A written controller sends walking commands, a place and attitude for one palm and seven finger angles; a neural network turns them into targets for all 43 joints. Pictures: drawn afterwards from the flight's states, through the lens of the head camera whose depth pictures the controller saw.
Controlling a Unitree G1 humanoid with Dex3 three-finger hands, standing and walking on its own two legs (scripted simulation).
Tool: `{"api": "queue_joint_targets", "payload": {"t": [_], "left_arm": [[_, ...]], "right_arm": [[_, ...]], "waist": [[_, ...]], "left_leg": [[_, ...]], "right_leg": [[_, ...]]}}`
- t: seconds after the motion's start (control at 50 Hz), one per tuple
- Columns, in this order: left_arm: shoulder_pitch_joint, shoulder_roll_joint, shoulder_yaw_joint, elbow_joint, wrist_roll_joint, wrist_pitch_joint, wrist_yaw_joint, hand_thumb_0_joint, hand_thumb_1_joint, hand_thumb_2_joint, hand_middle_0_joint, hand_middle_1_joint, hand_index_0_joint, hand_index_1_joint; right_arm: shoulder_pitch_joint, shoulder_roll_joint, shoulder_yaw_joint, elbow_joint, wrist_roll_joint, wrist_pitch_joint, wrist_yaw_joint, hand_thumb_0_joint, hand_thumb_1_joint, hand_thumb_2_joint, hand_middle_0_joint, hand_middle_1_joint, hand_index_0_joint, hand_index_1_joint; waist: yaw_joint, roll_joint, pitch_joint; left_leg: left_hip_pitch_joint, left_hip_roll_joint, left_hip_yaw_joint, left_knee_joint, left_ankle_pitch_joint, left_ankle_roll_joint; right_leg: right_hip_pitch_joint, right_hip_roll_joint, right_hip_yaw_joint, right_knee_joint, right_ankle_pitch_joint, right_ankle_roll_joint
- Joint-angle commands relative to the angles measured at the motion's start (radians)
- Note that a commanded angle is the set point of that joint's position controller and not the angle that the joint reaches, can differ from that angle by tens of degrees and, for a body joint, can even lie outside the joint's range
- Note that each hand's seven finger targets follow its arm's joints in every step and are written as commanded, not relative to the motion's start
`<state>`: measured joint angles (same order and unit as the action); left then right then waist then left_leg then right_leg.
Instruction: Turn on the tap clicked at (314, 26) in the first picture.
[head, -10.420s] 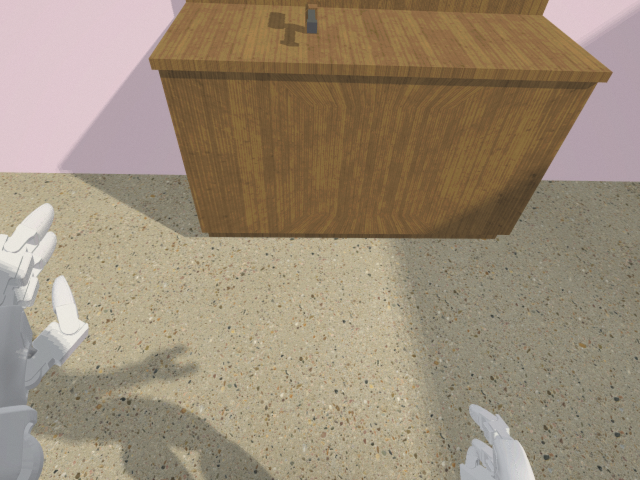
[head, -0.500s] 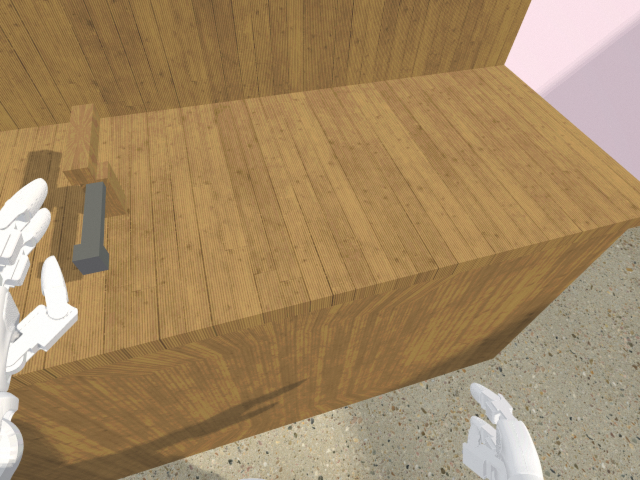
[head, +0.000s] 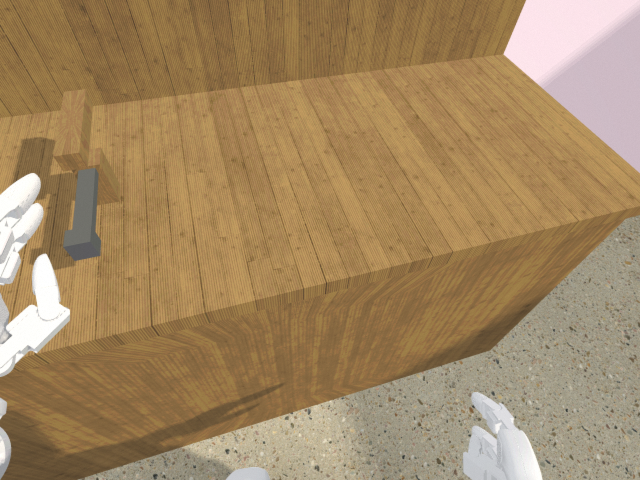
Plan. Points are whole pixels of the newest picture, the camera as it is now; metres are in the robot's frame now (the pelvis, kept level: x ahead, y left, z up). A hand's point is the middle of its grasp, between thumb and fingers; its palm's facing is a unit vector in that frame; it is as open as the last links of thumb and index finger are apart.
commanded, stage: shuffle to correct the standing spot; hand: left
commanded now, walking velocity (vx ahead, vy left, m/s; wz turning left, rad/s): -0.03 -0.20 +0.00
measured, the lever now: (82, 243) +0.34 +0.31 +0.10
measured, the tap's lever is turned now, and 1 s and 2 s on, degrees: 0 0 0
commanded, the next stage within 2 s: none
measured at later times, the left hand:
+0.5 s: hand (62, 305) +0.23 +0.25 +0.17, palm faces +0.33 -0.85 -0.42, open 7.4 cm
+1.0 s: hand (56, 307) +0.22 +0.25 +0.17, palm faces +0.35 -0.84 -0.42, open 7.4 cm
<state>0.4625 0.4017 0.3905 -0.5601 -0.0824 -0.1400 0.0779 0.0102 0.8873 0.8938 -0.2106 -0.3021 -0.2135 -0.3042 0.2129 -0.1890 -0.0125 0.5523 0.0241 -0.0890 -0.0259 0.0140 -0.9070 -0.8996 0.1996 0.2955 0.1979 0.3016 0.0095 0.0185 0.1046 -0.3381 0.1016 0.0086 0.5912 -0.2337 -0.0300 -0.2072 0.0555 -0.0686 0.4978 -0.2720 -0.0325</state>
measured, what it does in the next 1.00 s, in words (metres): stands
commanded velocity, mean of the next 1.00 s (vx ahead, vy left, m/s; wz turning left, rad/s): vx -0.04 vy -0.20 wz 0.00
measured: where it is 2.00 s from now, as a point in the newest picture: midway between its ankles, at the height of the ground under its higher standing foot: outside the picture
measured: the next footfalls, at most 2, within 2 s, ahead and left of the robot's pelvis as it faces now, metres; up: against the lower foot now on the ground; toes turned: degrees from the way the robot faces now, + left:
none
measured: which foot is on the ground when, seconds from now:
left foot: down 0.00-1.00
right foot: down 0.00-1.00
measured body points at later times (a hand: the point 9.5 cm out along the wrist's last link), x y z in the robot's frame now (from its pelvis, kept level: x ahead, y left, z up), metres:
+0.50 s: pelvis +0.01 +0.00 +0.00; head +0.05 +0.02 +0.45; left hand +0.20 +0.29 +0.19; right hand +0.19 -0.23 -0.08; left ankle +0.05 +0.14 -0.73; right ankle +0.00 -0.10 -0.73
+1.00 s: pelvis +0.01 +0.00 +0.00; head +0.05 +0.02 +0.45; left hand +0.20 +0.29 +0.19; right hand +0.18 -0.22 -0.08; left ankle +0.05 +0.14 -0.73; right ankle +0.00 -0.10 -0.73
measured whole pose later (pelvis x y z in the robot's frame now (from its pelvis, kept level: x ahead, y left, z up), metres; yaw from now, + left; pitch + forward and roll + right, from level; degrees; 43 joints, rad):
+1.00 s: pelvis +0.01 +0.00 +0.00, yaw +1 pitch -1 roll -3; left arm 0.46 0.40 0.39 -0.58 -0.08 -0.13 0.10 0.01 0.89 0.89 -0.21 -0.30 -0.21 -0.30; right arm 0.21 -0.18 0.00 0.55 0.03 -0.08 -0.01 0.01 -0.91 -0.90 0.20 0.30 0.20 0.30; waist 0.01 0.02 0.11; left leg -0.34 0.10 -0.01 0.59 -0.24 -0.03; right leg -0.18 0.06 -0.09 0.46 -0.26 -0.03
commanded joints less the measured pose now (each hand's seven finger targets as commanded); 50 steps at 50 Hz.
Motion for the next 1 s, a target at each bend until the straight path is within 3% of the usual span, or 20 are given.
{"api": "queue_joint_targets", "payload": {"t": [0.0, 0.06, 0.08, 0.14, 0.2, 0.28, 0.36, 0.38, 0.44, 0.5, 0.56, 0.6, 0.66, 0.7, 0.74, 0.8, 0.86, 0.88, 0.96, 0.98], "left_arm": [[-0.071, 0.166, 0.114, -0.216, 0.001, -0.061, 0.019, 0.0, 0.9, 0.9, -0.2, -0.3, -0.2, -0.3], [-0.045, 0.178, 0.13, -0.2, -0.001, -0.055, 0.023, 0.0, 0.9, 0.9, -0.2, -0.3, -0.2, -0.3], [-0.043, 0.158, 0.114, -0.195, -0.002, -0.056, 0.02, 0.0, 0.9, 0.9, -0.2, -0.3, -0.2, -0.3], [-0.063, 0.17, 0.124, -0.212, 0.0, -0.06, 0.02, 0.0, 0.9, 0.9, -0.2, -0.3, -0.2, -0.3], [-0.047, 0.172, 0.129, -0.217, 0.0, -0.058, 0.02, 0.0, 0.9, 0.9, -0.2, -0.3, -0.2, -0.3], [-0.017, 0.157, 0.116, -0.198, -0.001, -0.055, 0.02, 0.0, 0.9, 0.9, -0.2, -0.3, -0.2, -0.3], [-0.02, 0.186, 0.142, -0.225, -0.002, -0.055, 0.024, 0.0, 0.9, 0.9, -0.2, -0.3, -0.2, -0.3], [-0.016, 0.161, 0.122, -0.219, -0.004, -0.056, 0.021, 0.0, 0.9, 0.9, -0.2, -0.3, -0.2, -0.3], [-0.044, 0.172, 0.128, -0.234, -0.001, -0.059, 0.022, 0.0, 0.9, 0.9, -0.2, -0.3, -0.2, -0.3], [-0.033, 0.177, 0.131, -0.239, 0.0, -0.057, 0.025, 0.0, 0.9, 0.9, -0.2, -0.3, -0.2, -0.3], [-0.01, 0.176, 0.132, -0.214, -0.002, -0.05, 0.027, 0.0, 0.9, 0.9, -0.2, -0.3, -0.2, -0.3], [-0.033, 0.165, 0.12, -0.216, -0.007, -0.049, 0.024, 0.0, 0.9, 0.9, -0.2, -0.3, -0.2, -0.3], [-0.033, 0.174, 0.125, -0.228, -0.009, -0.05, 0.029, 0.0, 0.9, 0.9, -0.2, -0.3, -0.2, -0.3], [-0.045, 0.171, 0.12, -0.227, -0.007, -0.051, 0.031, 0.0, 0.9, 0.9, -0.2, -0.3, -0.2, -0.3], [-0.058, 0.168, 0.117, -0.227, -0.004, -0.053, 0.032, 0.0, 0.9, 0.9, -0.2, -0.3, -0.2, -0.3], [-0.056, 0.164, 0.115, -0.23, -0.005, -0.054, 0.035, 0.0, 0.9, 0.9, -0.2, -0.3, -0.2, -0.3], [-0.024, 0.173, 0.126, -0.223, -0.002, -0.053, 0.036, 0.0, 0.9, 0.9, -0.2, -0.3, -0.2, -0.3], [-0.028, 0.15, 0.107, -0.214, -0.004, -0.053, 0.034, 0.0, 0.9, 0.9, -0.2, -0.3, -0.2, -0.3], [-0.009, 0.172, 0.125, -0.212, 0.001, -0.048, 0.036, 0.0, 0.9, 0.9, -0.2, -0.3, -0.2, -0.3], [-0.016, 0.15, 0.104, -0.203, -0.001, -0.048, 0.032, 0.0, 0.9, 0.9, -0.2, -0.3, -0.2, -0.3]], "right_arm": [[-0.073, -0.136, -0.056, -0.166, 0.005, -0.055, -0.005, 0.0, -0.9, -0.9, 0.2, 0.3, 0.2, 0.3], [-0.072, -0.129, -0.051, -0.161, 0.008, -0.055, -0.002, 0.0, -0.9, -0.9, 0.2, 0.3, 0.2, 0.3], [-0.064, -0.13, -0.051, -0.155, 0.004, -0.052, -0.001, 0.0, -0.9, -0.9, 0.2, 0.3, 0.2, 0.3], [-0.064, -0.131, -0.057, -0.16, 0.004, -0.052, 0.0, 0.0, -0.9, -0.9, 0.2, 0.3, 0.2, 0.3], [-0.068, -0.134, -0.055, -0.161, 0.003, -0.049, 0.002, 0.0, -0.9, -0.9, 0.2, 0.3, 0.2, 0.3], [-0.065, -0.131, -0.052, -0.157, 0.006, -0.044, 0.004, 0.0, -0.9, -0.9, 0.2, 0.3, 0.2, 0.3], [-0.076, -0.131, -0.054, -0.164, 0.011, -0.044, 0.003, 0.0, -0.9, -0.9, 0.2, 0.3, 0.2, 0.3], [-0.065, -0.134, -0.054, -0.161, 0.007, -0.04, 0.003, 0.0, -0.9, -0.9, 0.2, 0.3, 0.2, 0.3], [-0.069, -0.136, -0.059, -0.166, 0.008, -0.04, 0.004, 0.0, -0.9, -0.9, 0.2, 0.3, 0.2, 0.3], [-0.071, -0.137, -0.058, -0.168, 0.007, -0.04, 0.004, 0.0, -0.9, -0.9, 0.2, 0.3, 0.2, 0.3], [-0.073, -0.131, -0.056, -0.164, 0.014, -0.04, 0.003, 0.0, -0.9, -0.9, 0.2, 0.3, 0.2, 0.3], [-0.066, -0.136, -0.062, -0.162, 0.01, -0.037, 0.003, 0.0, -0.9, -0.9, 0.2, 0.3, 0.2, 0.3], [-0.083, -0.129, -0.053, -0.163, 0.014, -0.039, 0.001, 0.0, -0.9, -0.9, 0.2, 0.3, 0.2, 0.3], [-0.087, -0.13, -0.052, -0.166, 0.01, -0.038, 0.001, 0.0, -0.9, -0.9, 0.2, 0.3, 0.2, 0.3], [-0.081, -0.129, -0.051, -0.166, 0.011, -0.038, 0.003, 0.0, -0.9, -0.9, 0.2, 0.3, 0.2, 0.3], [-0.082, -0.131, -0.049, -0.165, 0.011, -0.042, 0.002, 0.0, -0.9, -0.9, 0.2, 0.3, 0.2, 0.3], [-0.082, -0.127, -0.046, -0.164, 0.014, -0.046, 0.004, 0.0, -0.9, -0.9, 0.2, 0.3, 0.2, 0.3], [-0.071, -0.13, -0.046, -0.158, 0.011, -0.044, 0.004, 0.0, -0.9, -0.9, 0.2, 0.3, 0.2, 0.3], [-0.077, -0.129, -0.046, -0.161, 0.012, -0.045, 0.005, 0.0, -0.9, -0.9, 0.2, 0.3, 0.2, 0.3], [-0.069, -0.128, -0.046, -0.157, 0.008, -0.041, 0.006, 0.0, -0.9, -0.9, 0.2, 0.3, 0.2, 0.3]], "waist": [[-0.002, 0.065, -0.162], [-0.005, 0.035, -0.171], [-0.006, 0.044, -0.176], [-0.004, 0.057, -0.175], [0.0, 0.076, -0.19], [-0.004, 0.075, -0.192], [-0.004, 0.061, -0.196], [-0.004, 0.074, -0.204], [-0.001, 0.1, -0.186], [0.001, 0.101, -0.199], [-0.005, 0.034, -0.202], [-0.006, 0.027, -0.203], [-0.01, 0.062, -0.181], [-0.004, 0.091, -0.162], [-0.004, 0.071, -0.148], [-0.007, 0.102, -0.15], [-0.006, 0.088, -0.171], [-0.007, 0.097, -0.176], [-0.005, 0.091, -0.189], [-0.005, 0.077, -0.189]], "left_leg": [[0.106, 0.062, -0.07, -0.115, -0.075, 0.075], [0.125, 0.046, -0.062, -0.094, -0.052, 0.069], [0.121, 0.049, -0.062, -0.091, -0.044, 0.074], [0.12, 0.057, -0.067, -0.084, -0.017, 0.073], [0.144, 0.076, -0.081, -0.09, 0.107, 0.081], [0.155, 0.061, -0.062, -0.069, 0.12, 0.077], [0.169, 0.059, -0.063, -0.064, 0.143, 0.074], [0.168, 0.065, -0.066, -0.07, 0.158, 0.078], [0.136, 0.075, -0.081, -0.089, 0.087, 0.075], [0.154, 0.083, -0.084, -0.089, 0.139, 0.08], [0.171, 0.052, -0.05, -0.038, 0.15, 0.07], [0.159, 0.05, -0.046, -0.028, 0.155, 0.066], [0.158, 0.045, -0.057, -0.056, 0.083, 0.069], [0.116, 0.072, -0.085, -0.098, 0.003, 0.077], [0.084, 0.064, -0.086, -0.103, -0.078, 0.072], [0.08, 0.071, -0.106, -0.14, -0.108, 0.075], [0.11, 0.069, -0.105, -0.135, -0.059, 0.075], [0.11, 0.072, -0.11, -0.14, -0.043, 0.077], [0.148, 0.075, -0.1, -0.121, 0.062, 0.079], [0.139, 0.076, -0.093, -0.109, 0.069, 0.078]], "right_leg": [[-0.033, -0.093, 0.064, -0.108, 0.096, 0.007], [-0.04, -0.101, 0.074, -0.105, 0.116, -0.005], [-0.037, -0.1, 0.066, -0.103, 0.124, -0.002], [-0.035, -0.102, 0.068, -0.099, 0.141, -0.002], [-0.008, -0.086, 0.044, -0.093, 0.185, 0.014], [-0.005, -0.093, 0.043, -0.101, 0.205, 0.007], [-0.008, -0.098, 0.05, -0.095, 0.227, 0.002], [0.001, -0.093, 0.037, -0.09, 0.228, 0.007], [0.005, -0.09, 0.042, -0.098, 0.174, 0.007], [0.022, -0.086, 0.033, -0.106, 0.196, 0.017], [0.011, -0.11, 0.058, -0.119, 0.257, -0.001], [0.007, -0.124, 0.06, -0.102, 0.276, -0.007], [-0.031, -0.124, 0.073, -0.094, 0.222, -0.013], [-0.023, -0.104, 0.055, -0.098, 0.142, 0.005], [-0.016, -0.103, 0.058, -0.113, 0.105, -0.001], [-0.011, -0.091, 0.047, -0.103, 0.081, 0.004], [0.001, -0.084, 0.043, -0.108, 0.108, 0.008], [0.006, -0.079, 0.035, -0.103, 0.115, 0.008], [0.011, -0.08, 0.036, -0.111, 0.166, 0.013], [0.019, -0.082, 0.031, -0.117, 0.168, 0.014]]}}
